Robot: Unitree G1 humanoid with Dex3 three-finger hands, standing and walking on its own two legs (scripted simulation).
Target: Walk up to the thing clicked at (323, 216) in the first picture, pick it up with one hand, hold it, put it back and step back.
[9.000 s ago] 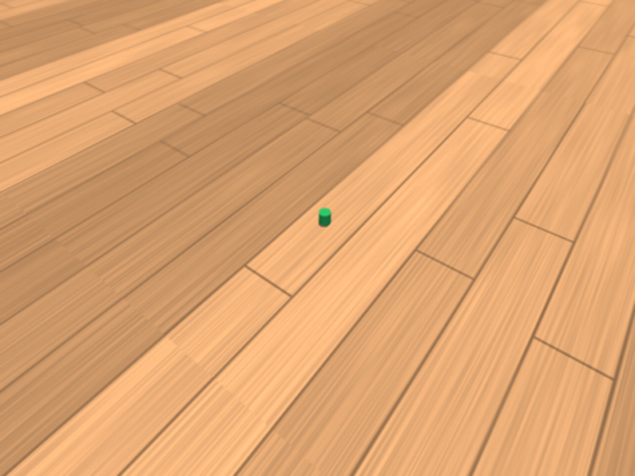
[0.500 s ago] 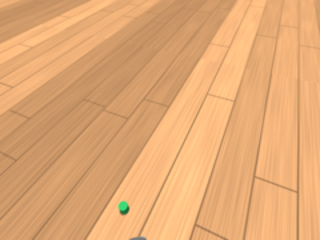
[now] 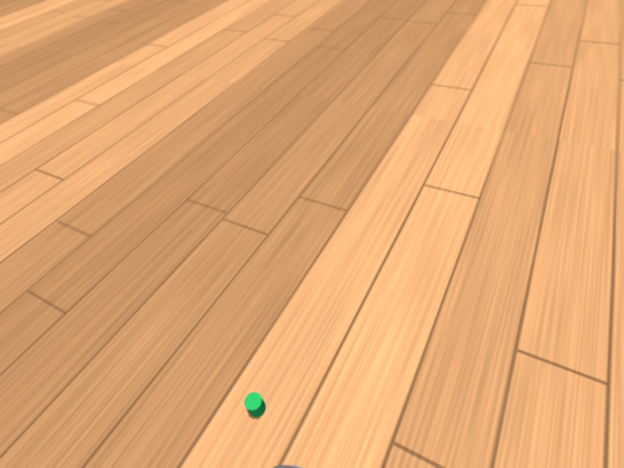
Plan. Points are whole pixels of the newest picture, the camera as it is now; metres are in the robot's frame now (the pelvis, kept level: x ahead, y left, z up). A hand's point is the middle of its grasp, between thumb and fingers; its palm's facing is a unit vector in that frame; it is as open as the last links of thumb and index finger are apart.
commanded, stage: walk up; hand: left
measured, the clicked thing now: (255, 404) +0.46 +0.29 -0.73
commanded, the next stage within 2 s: stand in 0.64 s
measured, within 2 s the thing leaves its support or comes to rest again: neither
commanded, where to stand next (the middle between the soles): +0.07 +0.05 m, yaw +0 degrees
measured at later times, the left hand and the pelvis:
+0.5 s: hand out of the picture +0.06 +0.32 -0.16, palm faces +0.03 -0.93 -0.38, open 7.4 cm; pelvis +0.02 +0.05 +0.00, yaw +2 degrees
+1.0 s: hand out of the picture +0.10 +0.30 -0.13, palm faces -0.02 -0.94 -0.34, open 7.4 cm; pelvis +0.02 +0.04 +0.02, yaw +1 degrees
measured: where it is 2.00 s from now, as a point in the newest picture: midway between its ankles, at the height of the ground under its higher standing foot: outside the picture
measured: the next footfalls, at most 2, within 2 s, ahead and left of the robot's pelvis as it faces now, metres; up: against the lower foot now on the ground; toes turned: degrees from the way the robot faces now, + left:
left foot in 0.24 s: +0.06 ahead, +0.18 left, +0.00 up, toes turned +2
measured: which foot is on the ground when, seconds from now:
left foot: up 0.00-0.22, down 0.24-1.00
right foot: down 0.00-1.00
